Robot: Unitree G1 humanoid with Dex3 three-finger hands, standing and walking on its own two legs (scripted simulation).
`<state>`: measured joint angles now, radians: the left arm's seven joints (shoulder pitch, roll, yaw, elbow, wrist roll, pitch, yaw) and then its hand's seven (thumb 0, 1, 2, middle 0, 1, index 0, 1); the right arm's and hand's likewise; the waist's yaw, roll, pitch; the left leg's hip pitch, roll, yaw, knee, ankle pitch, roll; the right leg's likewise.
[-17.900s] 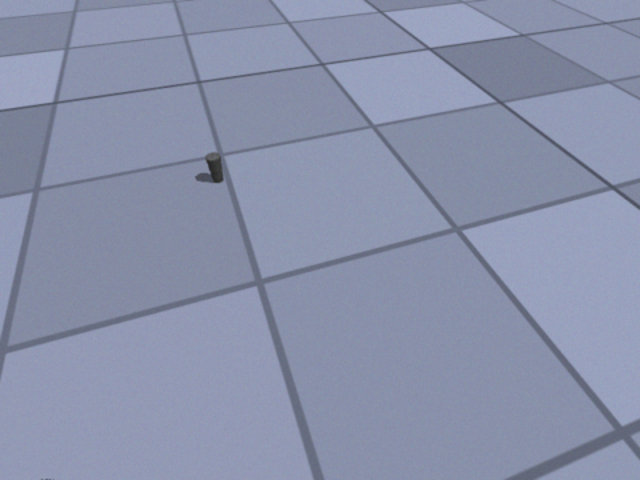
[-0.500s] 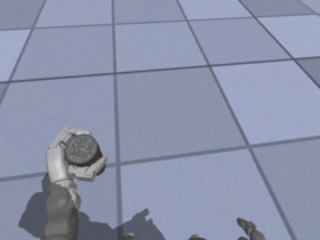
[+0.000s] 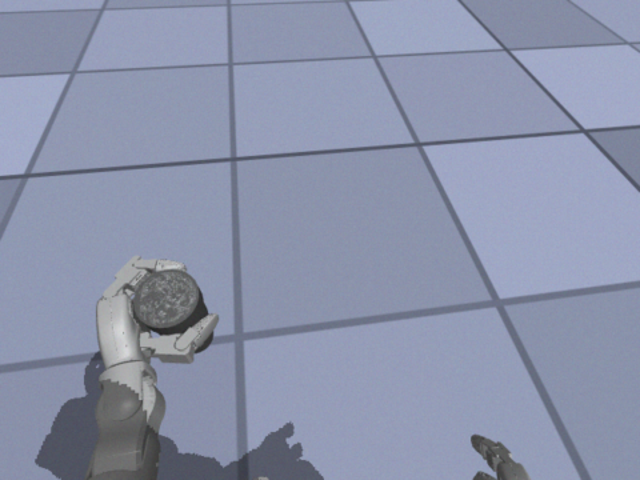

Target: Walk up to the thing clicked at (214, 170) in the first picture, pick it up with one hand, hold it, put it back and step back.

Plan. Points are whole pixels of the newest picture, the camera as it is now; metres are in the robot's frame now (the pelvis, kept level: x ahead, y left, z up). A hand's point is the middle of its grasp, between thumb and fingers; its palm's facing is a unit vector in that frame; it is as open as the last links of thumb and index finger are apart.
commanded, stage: hold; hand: left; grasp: from the side
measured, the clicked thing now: (182, 319) +0.32 +0.19 +0.02
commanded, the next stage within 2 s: none
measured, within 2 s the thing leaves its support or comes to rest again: neither
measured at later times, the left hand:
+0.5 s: hand (175, 310) +0.32 +0.19 +0.06, palm faces +0.33 -0.95 -0.01, open 9.5 cm
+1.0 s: hand (176, 306) +0.32 +0.19 +0.06, palm faces +0.33 -0.94 +0.00, open 9.5 cm
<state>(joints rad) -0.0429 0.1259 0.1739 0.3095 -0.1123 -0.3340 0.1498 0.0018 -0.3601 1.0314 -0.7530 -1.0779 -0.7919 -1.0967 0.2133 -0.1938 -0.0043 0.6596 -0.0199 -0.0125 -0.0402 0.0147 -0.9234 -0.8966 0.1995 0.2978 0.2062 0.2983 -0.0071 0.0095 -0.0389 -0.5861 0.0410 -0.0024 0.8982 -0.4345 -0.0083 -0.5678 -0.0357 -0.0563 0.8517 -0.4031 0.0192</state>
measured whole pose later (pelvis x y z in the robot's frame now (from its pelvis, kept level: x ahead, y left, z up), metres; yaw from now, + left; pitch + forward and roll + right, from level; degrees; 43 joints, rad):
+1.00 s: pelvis +0.00 +0.00 +0.01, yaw +0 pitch +6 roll -1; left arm -0.05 0.12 0.18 0.32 -0.12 -0.34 0.14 0.00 -0.34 1.02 -0.74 -1.08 -0.78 -1.10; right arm 0.21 -0.20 -0.01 0.66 -0.02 -0.02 -0.04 0.01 -0.92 -0.90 0.20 0.30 0.21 0.30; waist -0.01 0.01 -0.03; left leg -0.55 0.04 -0.01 0.86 -0.42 -0.01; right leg -0.53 -0.03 -0.06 0.81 -0.39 0.02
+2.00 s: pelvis +0.00 -0.01 +0.01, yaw +0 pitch +6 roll -1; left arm -0.07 0.13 0.19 0.35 -0.12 -0.34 0.13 0.00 -0.34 1.02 -0.74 -1.08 -0.78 -1.10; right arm 0.21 -0.20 -0.01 0.66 -0.01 -0.01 -0.03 0.01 -0.92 -0.90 0.20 0.30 0.21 0.30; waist -0.01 0.01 -0.03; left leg -0.54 0.04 -0.01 0.85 -0.42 -0.02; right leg -0.52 -0.03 -0.06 0.81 -0.39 0.01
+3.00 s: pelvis -0.05 +0.00 -0.19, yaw -2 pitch +32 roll -3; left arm -0.48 0.29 0.45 0.95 -0.12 -0.76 0.02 0.00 -0.35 1.05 -0.74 -1.09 -0.79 -1.10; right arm 0.11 -0.24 0.00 0.70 -0.07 -0.01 0.06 0.01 -0.90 -0.90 0.20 0.30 0.21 0.30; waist -0.07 -0.01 -0.18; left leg -1.64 0.04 -0.06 1.76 -0.67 -0.01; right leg -1.62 -0.04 -0.06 1.71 -0.64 0.00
